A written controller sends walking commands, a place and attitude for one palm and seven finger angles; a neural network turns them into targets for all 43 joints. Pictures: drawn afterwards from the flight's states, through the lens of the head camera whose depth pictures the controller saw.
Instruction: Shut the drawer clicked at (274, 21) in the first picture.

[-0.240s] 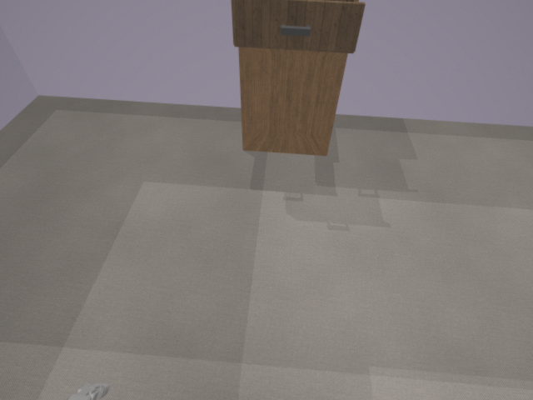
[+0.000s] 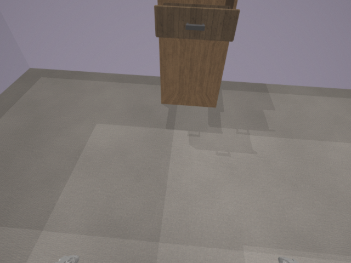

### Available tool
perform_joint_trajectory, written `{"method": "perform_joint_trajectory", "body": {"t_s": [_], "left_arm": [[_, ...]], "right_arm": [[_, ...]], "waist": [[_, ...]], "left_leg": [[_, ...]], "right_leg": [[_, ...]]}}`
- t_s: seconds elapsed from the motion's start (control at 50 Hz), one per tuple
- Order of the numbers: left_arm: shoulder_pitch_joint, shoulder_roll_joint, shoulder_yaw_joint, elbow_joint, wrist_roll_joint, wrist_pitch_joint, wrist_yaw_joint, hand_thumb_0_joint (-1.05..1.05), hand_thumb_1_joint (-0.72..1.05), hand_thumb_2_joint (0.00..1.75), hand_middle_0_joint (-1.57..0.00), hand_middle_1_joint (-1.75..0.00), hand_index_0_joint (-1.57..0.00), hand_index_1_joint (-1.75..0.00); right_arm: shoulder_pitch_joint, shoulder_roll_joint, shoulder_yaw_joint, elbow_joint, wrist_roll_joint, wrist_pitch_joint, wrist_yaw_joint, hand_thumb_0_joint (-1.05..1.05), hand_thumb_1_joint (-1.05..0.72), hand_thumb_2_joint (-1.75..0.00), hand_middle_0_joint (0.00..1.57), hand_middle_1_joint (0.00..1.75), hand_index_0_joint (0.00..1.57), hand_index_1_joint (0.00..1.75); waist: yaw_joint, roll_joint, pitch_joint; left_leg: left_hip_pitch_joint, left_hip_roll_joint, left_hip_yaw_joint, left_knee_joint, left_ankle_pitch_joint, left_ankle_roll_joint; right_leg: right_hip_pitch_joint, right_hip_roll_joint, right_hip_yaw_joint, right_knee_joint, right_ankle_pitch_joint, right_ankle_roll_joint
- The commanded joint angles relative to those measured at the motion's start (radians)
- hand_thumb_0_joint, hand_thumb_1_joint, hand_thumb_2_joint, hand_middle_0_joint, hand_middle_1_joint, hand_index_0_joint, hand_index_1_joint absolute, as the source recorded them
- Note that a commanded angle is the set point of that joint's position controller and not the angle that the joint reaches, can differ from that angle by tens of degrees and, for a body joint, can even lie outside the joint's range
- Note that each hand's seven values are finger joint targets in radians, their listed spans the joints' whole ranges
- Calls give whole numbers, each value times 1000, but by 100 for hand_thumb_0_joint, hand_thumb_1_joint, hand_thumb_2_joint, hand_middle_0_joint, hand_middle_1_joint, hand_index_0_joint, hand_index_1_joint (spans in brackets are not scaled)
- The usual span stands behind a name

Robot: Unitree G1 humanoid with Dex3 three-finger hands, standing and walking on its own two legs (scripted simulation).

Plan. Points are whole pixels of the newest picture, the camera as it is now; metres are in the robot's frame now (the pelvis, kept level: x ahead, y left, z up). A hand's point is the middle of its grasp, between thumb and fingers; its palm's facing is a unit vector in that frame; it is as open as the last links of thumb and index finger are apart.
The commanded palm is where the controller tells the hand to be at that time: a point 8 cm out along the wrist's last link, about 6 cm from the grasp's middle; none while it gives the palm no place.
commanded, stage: stand and wait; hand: left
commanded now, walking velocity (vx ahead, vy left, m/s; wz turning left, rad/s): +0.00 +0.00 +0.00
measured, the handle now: (195, 25) +1.28 -0.03 +0.04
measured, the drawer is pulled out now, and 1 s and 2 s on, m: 0.28 0.28 0.28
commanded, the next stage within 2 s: look at it before walking up in 0.58 s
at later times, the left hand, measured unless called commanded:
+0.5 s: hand out of the picture +0.05 +0.24 -0.15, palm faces -0.03 -0.94 -0.33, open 7.4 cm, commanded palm none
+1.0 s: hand out of the picture +0.06 +0.24 -0.15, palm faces -0.05 -0.94 -0.32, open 7.4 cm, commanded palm none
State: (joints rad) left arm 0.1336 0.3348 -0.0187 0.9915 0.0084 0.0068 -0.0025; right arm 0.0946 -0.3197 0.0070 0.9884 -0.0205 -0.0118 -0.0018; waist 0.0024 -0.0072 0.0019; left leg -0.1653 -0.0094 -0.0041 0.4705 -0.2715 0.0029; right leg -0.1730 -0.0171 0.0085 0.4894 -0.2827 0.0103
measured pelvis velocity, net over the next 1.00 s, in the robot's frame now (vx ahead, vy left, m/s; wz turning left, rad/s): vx -0.02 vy -0.01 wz -0.01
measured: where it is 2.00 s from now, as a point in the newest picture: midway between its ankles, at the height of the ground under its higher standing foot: outside the picture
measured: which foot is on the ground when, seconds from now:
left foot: down 0.00-1.00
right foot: down 0.00-1.00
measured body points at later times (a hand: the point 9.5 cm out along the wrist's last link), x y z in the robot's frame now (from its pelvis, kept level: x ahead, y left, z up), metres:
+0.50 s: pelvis -0.02 -0.01 +0.00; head -0.02 -0.01 +0.45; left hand +0.05 +0.29 -0.13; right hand +0.05 -0.31 -0.13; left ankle -0.01 +0.12 -0.74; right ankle -0.01 -0.13 -0.74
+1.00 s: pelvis -0.02 -0.01 +0.01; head -0.01 +0.00 +0.46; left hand +0.06 +0.29 -0.13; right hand +0.05 -0.30 -0.13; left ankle -0.01 +0.12 -0.74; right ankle -0.01 -0.13 -0.74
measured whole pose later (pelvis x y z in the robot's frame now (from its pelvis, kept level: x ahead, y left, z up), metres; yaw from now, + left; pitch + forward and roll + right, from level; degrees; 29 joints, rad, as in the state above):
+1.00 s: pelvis -0.02 -0.01 +0.01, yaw -1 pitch -2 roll +0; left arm 0.14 0.34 -0.01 1.09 0.01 0.00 0.00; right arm 0.13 -0.33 0.00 1.11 -0.01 -0.01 0.00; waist -0.01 -0.01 0.03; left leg -0.15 0.01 0.00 0.39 -0.20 -0.01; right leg -0.16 0.00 0.01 0.40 -0.21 0.00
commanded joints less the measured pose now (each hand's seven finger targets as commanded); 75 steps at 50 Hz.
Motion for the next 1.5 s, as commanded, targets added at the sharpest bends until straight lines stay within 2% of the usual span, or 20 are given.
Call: {"method": "perform_joint_trajectory", "body": {"t_s": [0.0, 0.16, 0.28, 0.4, 0.68, 0.74, 0.92, 1.2, 1.28, 1.3, 1.32, 1.36, 1.38, 1.4, 1.44, 1.48], "left_arm": [[-48, 208, 57, -62, 3, -26, 16, 0, 90, 90, -20, -30, -20, -30], [-42, 211, 57, -31, 2, -31, 14, 0, 90, 90, -20, -30, -20, -30], [-33, 214, 55, -4, -1, -33, 14, 0, 90, 90, -20, -30, -20, -30], [-32, 214, 52, 16, -1, -32, 13, 0, 90, 90, -20, -30, -20, -30], [-33, 211, 51, 25, 2, -31, 12, 0, 90, 90, -20, -30, -20, -30], [-33, 212, 52, 23, 3, -34, 13, 0, 90, 90, -20, -30, -20, -30], [-27, 210, 50, 29, 1, -36, 14, 0, 90, 90, -20, -30, -20, -30], [-27, 208, 49, 34, 3, -33, 13, 0, 90, 90, -20, -30, -20, -30], [-26, 212, 50, 35, 3, -34, 13, 0, 90, 90, -20, -30, -20, -30], [8, 139, 36, 51, 1, -25, 15, 0, 90, 90, -20, -30, -20, -30], [46, 91, 25, 63, 3, -13, 16, 0, 90, 90, -20, -30, -20, -30], [74, 93, 33, 59, 9, 1, 5, 0, 90, 90, -20, -30, -20, -30], [78, 100, 39, 50, 12, 5, -1, 0, 90, 90, -20, -30, -20, -30], [85, 102, 45, 40, 13, 7, -6, 0, 90, 90, -20, -30, -20, -30], [104, 93, 55, 18, 15, 6, -14, 0, 90, 90, -20, -30, -20, -30], [116, 54, 59, -7, 15, -4, -20, 0, 90, 90, -20, -30, -20, -30]], "right_arm": [[-52, -215, -52, -51, 5, -23, -13, 0, -90, -90, 20, 30, 20, 30], [-43, -215, -47, -19, 7, -20, -11, 0, -90, -90, 20, 30, 20, 30], [-31, -218, -44, 13, 10, -21, -11, 0, -90, -90, 20, 30, 20, 30], [-25, -219, -42, 37, 10, -18, -10, 0, -90, -90, 20, 30, 20, 30], [-10, -220, -43, 54, 10, -19, -8, 0, -90, -90, 20, 30, 20, 30], [-5, -219, -44, 55, 11, -20, -8, 0, -90, -90, 20, 30, 20, 30], [-13, -220, -44, 58, 12, -22, -9, 0, -90, -90, 20, 30, 20, 30], [-26, -223, -43, 60, 12, -21, -9, 0, -90, -90, 20, 30, 20, 30], [-26, -225, -43, 60, 14, -23, -10, 0, -90, -90, 20, 30, 20, 30], [2, -153, -26, 75, 9, -16, -8, 0, -90, -90, 20, 30, 20, 30], [38, -102, -16, 87, 5, -7, -6, 0, -90, -90, 20, 30, 20, 30], [67, -102, -24, 82, -1, 4, -3, 0, -90, -90, 20, 30, 20, 30], [69, -110, -30, 76, -3, 7, -2, 0, -90, -90, 20, 30, 20, 30], [81, -118, -34, 70, -4, 7, -2, 0, -90, -90, 20, 30, 20, 30], [105, -137, -49, 57, -4, 4, -2, 0, -90, -90, 20, 30, 20, 30], [152, -154, -64, 49, -2, -6, -7, 0, -90, -90, 20, 30, 20, 30]], "waist": [[-3, 4, -37], [-5, 4, -42], [-3, 1, -53], [-1, 7, -12], [-2, 2, -3], [-4, -10, -21], [-3, 7, -37], [-1, 16, -18], [-1, 15, -35], [-1, 7, -55], [-1, -2, -44], [1, -8, 9], [0, -12, 60], [-1, 0, 80], [-3, 36, 120], [-18, 101, 137]], "left_leg": [[-2, 109, -89, -90, 215, 38], [4, 108, -91, -102, 167, 31], [11, 114, -92, -110, 182, 27], [1, 114, -93, -129, 134, 24], [-2, 118, -100, -149, 108, 24], [10, 120, -97, -141, 141, 23], [31, 126, -95, -142, 185, 22], [34, 130, -96, -163, 168, 23], [47, 132, -94, -160, 201, 24], [60, 132, -77, -150, 167, 13], [57, 126, -57, -134, 78, 3], [12, 118, -46, -123, -150, 8], [-20, 117, -46, -126, -236, 10], [-37, 124, -51, -127, -284, 17], [-35, 160, -84, -139, -364, 41], [17, 239, -175, -198, -397, 91]], "right_leg": [[1, -93, 85, -89, 204, -43], [5, -103, 104, -128, 162, -48], [26, -107, 104, -137, 185, -49], [-3, -104, 115, -165, 117, -48], [-16, -100, 123, -182, 70, -45], [-6, -101, 123, -177, 110, -47], [15, -103, 115, -167, 187, -45], [10, -97, 111, -176, 171, -40], [26, -101, 107, -170, 206, -39], [28, -97, 108, -168, 172, -32], [7, -88, 112, -161, 68, -28], [-57, -73, 148, -173, -160, -42], [-102, -62, 161, -172, -232, -50], [-127, -51, 170, -157, -270, -58], [-203, -18, 152, -89, -294, -64], [-291, 34, 87, 63, -223, -56]]}}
